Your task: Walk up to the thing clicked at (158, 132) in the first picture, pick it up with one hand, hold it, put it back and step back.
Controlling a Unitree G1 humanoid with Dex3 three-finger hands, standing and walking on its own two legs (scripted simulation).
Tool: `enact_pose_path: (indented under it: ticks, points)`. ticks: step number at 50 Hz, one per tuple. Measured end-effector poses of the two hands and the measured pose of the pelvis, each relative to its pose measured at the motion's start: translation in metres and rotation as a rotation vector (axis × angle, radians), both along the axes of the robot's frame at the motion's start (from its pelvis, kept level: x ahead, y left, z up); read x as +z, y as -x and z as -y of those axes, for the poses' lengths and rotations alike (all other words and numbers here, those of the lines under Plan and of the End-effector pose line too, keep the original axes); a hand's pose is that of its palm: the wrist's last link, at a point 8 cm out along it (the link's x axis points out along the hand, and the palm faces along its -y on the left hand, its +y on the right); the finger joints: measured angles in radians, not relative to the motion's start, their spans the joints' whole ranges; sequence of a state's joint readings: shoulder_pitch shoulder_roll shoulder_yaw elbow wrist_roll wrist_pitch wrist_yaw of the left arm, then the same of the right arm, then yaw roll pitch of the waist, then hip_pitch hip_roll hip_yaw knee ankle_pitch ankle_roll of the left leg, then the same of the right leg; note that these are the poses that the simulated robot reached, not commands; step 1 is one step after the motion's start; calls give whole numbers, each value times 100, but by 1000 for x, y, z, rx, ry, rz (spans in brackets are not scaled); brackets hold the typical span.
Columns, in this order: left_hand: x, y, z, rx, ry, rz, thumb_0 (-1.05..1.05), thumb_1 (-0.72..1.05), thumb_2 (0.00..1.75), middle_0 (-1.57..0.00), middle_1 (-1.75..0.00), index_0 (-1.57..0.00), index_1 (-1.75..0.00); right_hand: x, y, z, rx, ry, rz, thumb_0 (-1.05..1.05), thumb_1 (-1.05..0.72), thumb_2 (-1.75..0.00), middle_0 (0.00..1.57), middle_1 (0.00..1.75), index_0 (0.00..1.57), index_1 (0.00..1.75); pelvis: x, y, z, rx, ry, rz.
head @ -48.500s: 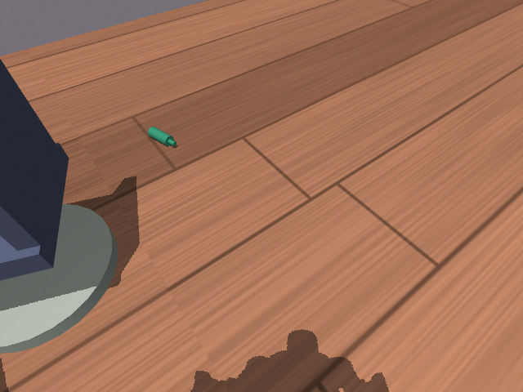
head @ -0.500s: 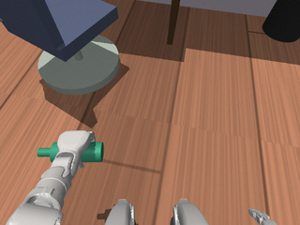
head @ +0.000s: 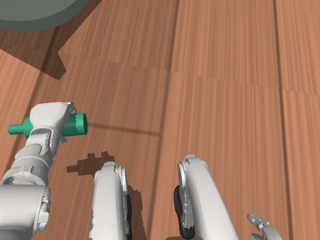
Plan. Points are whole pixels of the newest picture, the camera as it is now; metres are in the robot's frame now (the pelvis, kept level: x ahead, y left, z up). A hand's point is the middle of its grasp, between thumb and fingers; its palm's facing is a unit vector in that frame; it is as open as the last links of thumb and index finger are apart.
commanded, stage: crouch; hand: left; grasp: from above
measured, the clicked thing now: (49, 126) +0.42 +0.29 -0.17
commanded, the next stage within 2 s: lower in 0.90 s
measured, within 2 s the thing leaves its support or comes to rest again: neither
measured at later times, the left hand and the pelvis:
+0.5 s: hand (68, 131) +0.43 +0.27 -0.26, palm faces -0.46 -0.04 -0.89, open 9.1 cm; pelvis -0.01 +0.00 -0.09, yaw -3 degrees
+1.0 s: hand (73, 131) +0.44 +0.27 -0.32, palm faces -0.46 -0.05 -0.89, open 9.1 cm; pelvis -0.01 -0.01 -0.15, yaw -4 degrees
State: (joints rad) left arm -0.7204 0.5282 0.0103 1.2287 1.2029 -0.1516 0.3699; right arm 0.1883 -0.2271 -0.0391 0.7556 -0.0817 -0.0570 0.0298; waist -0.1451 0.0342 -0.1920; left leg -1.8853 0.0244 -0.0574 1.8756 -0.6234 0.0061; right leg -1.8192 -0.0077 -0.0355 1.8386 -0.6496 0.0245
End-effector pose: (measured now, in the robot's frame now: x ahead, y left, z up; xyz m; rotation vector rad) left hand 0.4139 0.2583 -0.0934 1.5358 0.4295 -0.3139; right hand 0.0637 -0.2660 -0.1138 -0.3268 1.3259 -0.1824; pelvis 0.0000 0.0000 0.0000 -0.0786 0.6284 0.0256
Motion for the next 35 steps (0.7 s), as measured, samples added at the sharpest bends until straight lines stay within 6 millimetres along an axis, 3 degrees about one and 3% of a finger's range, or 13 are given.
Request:
enact_pose_path:
  ticks: [6, 14, 35]
  points:
    - [-38, -7, -3, 4, 5, 11, 0, 8, 52, -75, -54, -76, -54, -26, -6, 5, 39, 6, -10, 0, -90, -90, 20, 30, 21, 30, -30, 1, 2, -5, 11, -18]
    - [-71, -17, -9, 22, 3, 9, 0, 8, 53, -75, -53, -77, -53, -51, -7, 13, 62, 11, -25, 0, -90, -90, 20, 30, 21, 30, -58, 2, 4, -18, 20, -19]
    - [-139, -23, -12, 15, 12, -9, 0, 10, 48, -75, -52, -76, -52, -106, 37, 14, 48, -2, -115, 0, -91, -90, 20, 30, 21, 30, -122, 14, 4, -39, 29, 21]
